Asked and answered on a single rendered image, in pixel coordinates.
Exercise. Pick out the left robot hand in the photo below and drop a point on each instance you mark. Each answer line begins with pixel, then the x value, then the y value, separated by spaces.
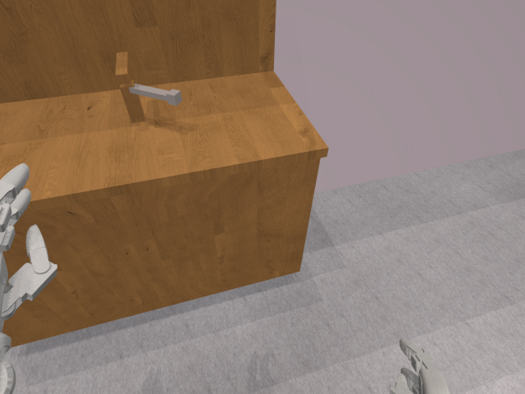
pixel 30 279

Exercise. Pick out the right robot hand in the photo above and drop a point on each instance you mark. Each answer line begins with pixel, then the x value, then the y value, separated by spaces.
pixel 429 379

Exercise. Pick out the counter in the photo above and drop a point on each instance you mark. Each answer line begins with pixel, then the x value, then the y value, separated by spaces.
pixel 143 204

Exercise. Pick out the tap lever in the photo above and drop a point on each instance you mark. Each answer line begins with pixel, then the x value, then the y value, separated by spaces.
pixel 173 97

